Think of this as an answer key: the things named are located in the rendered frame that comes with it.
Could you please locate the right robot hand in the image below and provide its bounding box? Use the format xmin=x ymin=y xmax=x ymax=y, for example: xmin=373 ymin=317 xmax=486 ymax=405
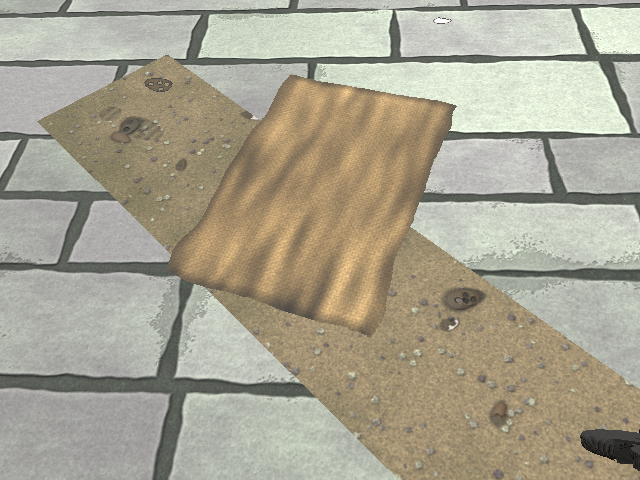
xmin=580 ymin=429 xmax=640 ymax=471

